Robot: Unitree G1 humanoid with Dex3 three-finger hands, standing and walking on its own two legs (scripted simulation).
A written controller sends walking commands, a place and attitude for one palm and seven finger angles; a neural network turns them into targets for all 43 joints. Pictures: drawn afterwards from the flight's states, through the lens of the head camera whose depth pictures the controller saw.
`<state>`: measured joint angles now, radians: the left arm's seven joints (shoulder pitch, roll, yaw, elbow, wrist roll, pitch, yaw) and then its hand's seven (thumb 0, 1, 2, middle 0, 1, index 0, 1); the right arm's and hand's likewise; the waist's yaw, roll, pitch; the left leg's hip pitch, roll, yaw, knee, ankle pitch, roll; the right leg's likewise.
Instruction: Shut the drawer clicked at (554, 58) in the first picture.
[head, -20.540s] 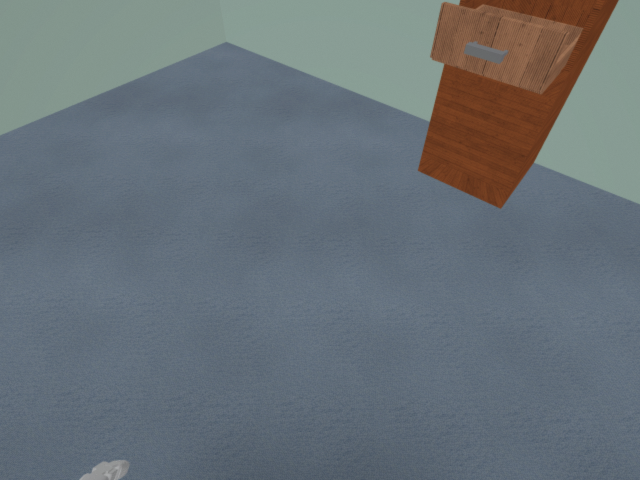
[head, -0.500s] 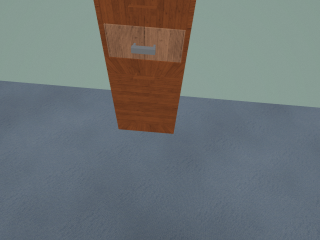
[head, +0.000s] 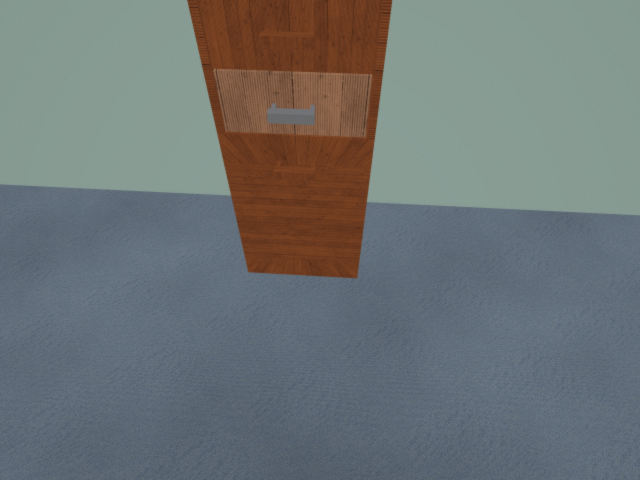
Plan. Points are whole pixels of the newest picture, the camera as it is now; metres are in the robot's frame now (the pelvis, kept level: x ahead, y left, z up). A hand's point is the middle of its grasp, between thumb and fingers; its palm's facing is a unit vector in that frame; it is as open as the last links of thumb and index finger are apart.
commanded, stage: let the arm hang, fingers relaxed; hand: left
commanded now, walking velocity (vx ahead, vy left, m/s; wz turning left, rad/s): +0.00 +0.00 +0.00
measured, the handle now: (292, 111) +0.94 +0.12 -0.04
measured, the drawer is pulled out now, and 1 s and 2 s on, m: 0.00 0.00 0.00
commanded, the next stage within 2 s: look to check the result in 0.26 s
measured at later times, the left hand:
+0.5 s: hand out of the picture +0.05 +0.21 -0.16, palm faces +0.01 -0.96 -0.28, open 7.4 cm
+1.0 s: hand out of the picture +0.11 +0.21 -0.15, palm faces -0.01 -0.95 -0.32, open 7.4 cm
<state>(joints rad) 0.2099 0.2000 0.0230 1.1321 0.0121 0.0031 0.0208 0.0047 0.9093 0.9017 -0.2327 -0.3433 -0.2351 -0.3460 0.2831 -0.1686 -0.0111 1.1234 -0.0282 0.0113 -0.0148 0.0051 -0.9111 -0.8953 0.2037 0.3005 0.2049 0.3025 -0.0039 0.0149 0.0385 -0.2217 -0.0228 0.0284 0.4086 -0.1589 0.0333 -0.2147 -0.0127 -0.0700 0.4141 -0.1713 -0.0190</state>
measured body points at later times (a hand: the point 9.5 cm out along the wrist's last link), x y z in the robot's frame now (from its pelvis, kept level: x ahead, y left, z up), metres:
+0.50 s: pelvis +0.02 -0.01 +0.00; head +0.03 -0.02 +0.45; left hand +0.05 +0.26 -0.14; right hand +0.05 -0.26 -0.15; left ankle +0.04 +0.10 -0.74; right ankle +0.04 -0.11 -0.74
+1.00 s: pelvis +0.04 -0.02 +0.01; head +0.05 -0.03 +0.46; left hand +0.11 +0.26 -0.13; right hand +0.09 -0.29 -0.15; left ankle +0.04 +0.10 -0.74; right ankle +0.04 -0.11 -0.74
